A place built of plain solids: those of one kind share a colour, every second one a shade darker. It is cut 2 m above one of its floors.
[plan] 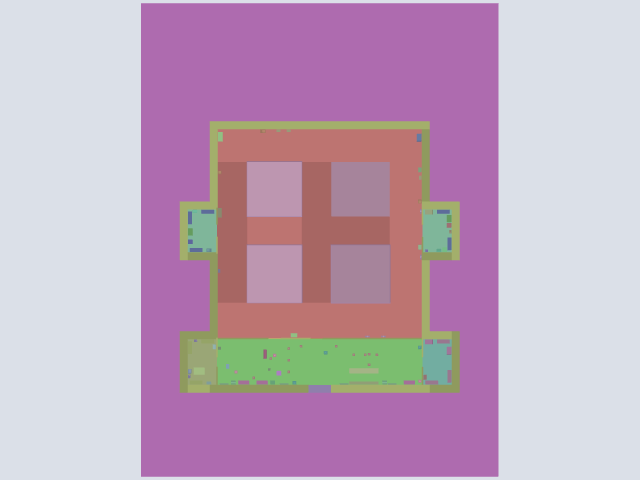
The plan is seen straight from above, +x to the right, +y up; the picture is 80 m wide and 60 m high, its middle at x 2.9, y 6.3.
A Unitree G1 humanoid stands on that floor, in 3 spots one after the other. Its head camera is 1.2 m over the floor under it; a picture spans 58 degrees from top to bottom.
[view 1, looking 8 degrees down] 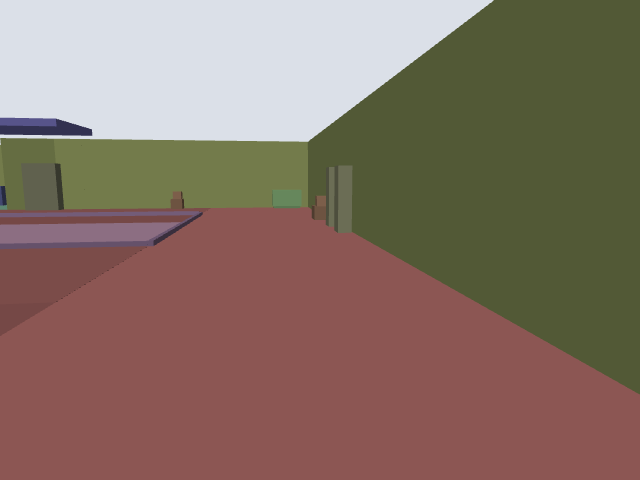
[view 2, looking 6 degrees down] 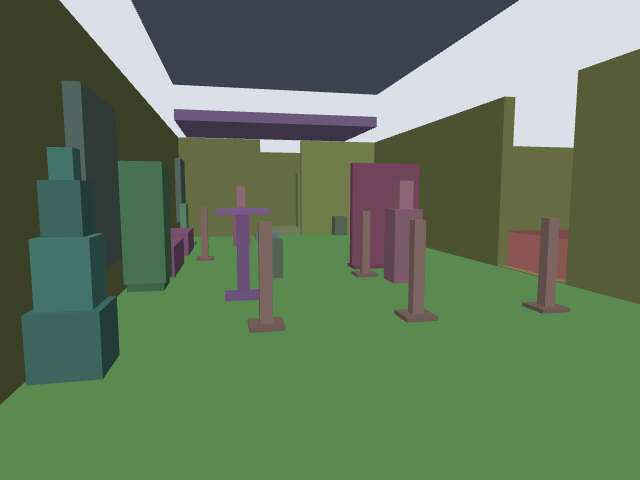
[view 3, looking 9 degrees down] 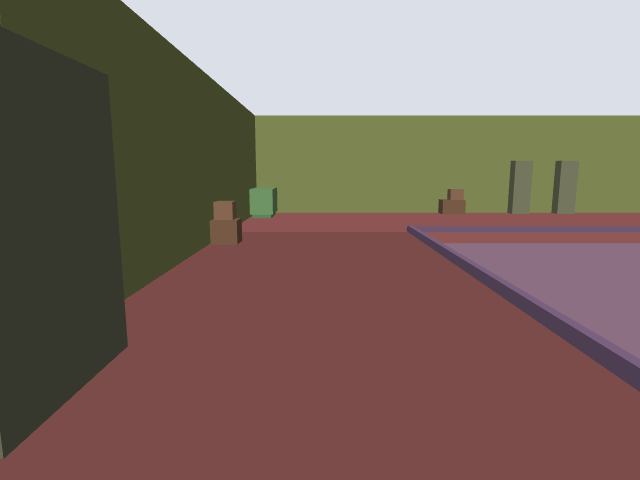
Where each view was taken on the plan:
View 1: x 8.77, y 18.05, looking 172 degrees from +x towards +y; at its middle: floor_gang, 8.62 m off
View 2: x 2.87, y -10.51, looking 168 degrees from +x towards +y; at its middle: floor_foyer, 11.48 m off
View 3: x -8.03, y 7.45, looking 90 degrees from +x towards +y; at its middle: floor_gang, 7.67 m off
